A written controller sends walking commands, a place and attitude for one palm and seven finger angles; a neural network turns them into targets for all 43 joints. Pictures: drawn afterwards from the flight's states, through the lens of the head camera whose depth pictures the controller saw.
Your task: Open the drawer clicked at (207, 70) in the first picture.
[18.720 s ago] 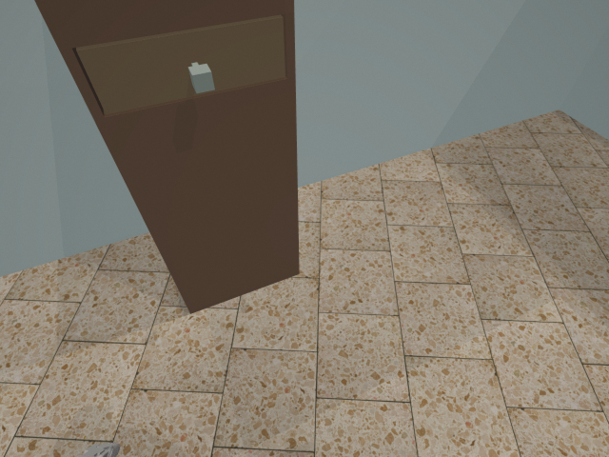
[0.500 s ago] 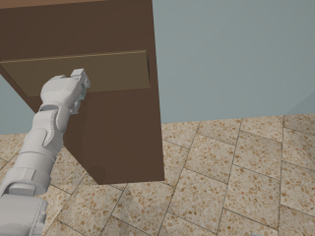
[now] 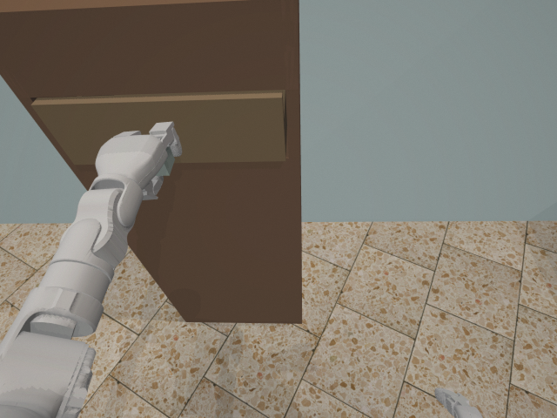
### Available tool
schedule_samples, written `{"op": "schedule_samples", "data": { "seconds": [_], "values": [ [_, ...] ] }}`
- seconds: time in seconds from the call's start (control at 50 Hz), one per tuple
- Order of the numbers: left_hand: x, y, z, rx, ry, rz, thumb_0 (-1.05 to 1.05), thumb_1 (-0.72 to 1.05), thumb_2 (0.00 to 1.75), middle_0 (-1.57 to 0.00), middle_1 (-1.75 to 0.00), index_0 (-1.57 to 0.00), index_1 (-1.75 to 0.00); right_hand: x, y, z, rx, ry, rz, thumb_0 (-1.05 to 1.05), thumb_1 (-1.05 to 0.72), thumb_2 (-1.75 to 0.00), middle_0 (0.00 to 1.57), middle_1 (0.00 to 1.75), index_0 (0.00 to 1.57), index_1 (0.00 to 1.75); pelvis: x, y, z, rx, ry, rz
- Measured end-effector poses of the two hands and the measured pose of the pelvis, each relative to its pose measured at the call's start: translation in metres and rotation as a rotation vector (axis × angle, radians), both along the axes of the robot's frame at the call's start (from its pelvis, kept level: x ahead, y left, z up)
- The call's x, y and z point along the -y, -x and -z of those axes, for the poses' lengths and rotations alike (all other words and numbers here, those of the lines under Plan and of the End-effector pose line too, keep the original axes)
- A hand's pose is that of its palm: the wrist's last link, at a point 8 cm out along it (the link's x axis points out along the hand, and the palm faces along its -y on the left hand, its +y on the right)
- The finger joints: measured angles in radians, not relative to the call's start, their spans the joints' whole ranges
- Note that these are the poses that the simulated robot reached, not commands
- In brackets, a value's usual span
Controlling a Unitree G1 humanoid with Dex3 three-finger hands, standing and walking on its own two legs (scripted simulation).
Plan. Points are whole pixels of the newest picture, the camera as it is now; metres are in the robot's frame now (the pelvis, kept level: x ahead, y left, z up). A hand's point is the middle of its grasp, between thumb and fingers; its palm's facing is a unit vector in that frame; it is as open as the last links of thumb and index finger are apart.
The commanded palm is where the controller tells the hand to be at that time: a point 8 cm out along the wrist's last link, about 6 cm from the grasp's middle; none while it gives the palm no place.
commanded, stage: pull the drawer open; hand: left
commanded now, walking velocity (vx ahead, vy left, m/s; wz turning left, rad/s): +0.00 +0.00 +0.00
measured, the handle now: (160, 150) +0.48 +0.21 +0.13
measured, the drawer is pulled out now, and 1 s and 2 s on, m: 0.01 0.06 0.15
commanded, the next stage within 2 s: none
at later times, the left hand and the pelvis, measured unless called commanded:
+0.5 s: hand (148, 193) +0.41 +0.22 +0.11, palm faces +0.01 -0.06 -1.00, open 7.5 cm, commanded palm +0.35 +0.23 +0.17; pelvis -0.01 +0.00 +0.00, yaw -3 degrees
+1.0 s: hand (141, 208) +0.38 +0.21 +0.11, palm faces -0.01 -0.07 -1.00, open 7.3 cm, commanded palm +0.36 +0.23 +0.17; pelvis +0.00 +0.00 +0.00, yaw +0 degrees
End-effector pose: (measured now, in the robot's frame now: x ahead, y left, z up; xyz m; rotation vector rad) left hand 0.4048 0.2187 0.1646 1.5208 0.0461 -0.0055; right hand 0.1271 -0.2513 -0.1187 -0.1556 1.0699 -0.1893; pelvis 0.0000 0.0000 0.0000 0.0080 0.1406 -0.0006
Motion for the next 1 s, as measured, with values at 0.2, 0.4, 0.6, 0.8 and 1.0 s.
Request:
{"op": "schedule_samples", "data": {
  "seconds": [0.2, 0.4, 0.6, 0.8, 1.0],
  "values": [
    [0.000, 0.000, 0.000, 0.004, -0.003, 0.002, 0.02, 0.55, 0.76, -0.42, -1.35, -0.23, -1.32, 0.009, 0.041, 0.008, -0.076, 0.010, 0.045, 0.01, -0.90, -0.90, 0.20, 0.29, 0.20, 0.30, 0.001, 0.008, 0.001, -0.002, 0.001, 0.004],
    [0.001, 0.003, 0.002, 0.021, -0.004, -0.004, 0.02, 0.58, 0.77, -0.41, -1.35, -0.19, -1.30, 0.015, 0.070, 0.007, -0.093, 0.001, 0.110, 0.01, -0.91, -0.90, 0.20, 0.29, 0.20, 0.29, -0.001, 0.011, 0.000, -0.002, 0.001, 0.031],
    [0.000, 0.038, 0.007, 0.057, 0.023, 0.003, 0.03, 0.62, 0.80, -0.41, -1.35, -0.13, -1.22, 0.007, 0.030, -0.002, 0.022, -0.036, 0.086, 0.01, -0.91, -0.90, 0.19, 0.29, 0.20, 0.29, -0.007, -0.003, -0.003, 0.012, -0.002, 0.059],
    [0.001, 0.049, 0.004, 0.057, 0.010, -0.016, 0.03, 0.57, 0.79, -0.42, -1.35, -0.19, -1.27, -0.014, -0.047, -0.011, 0.123, -0.028, -0.068, 0.01, -0.91, -0.90, 0.20, 0.29, 0.20, 0.29, -0.004, -0.004, -0.003, 0.033, -0.002, 0.002],
    [0.001, 0.047, 0.001, 0.016, 0.015, -0.019, 0.04, 0.57, 0.74, -0.42, -1.35, -0.23, -1.31, -0.023, -0.058, -0.018, 0.163, -0.037, -0.105, 0.01, -0.90, -0.90, 0.20, 0.29, 0.20, 0.30, 0.002, 0.001, -0.003, 0.048, -0.005, -0.007]
  ]
}}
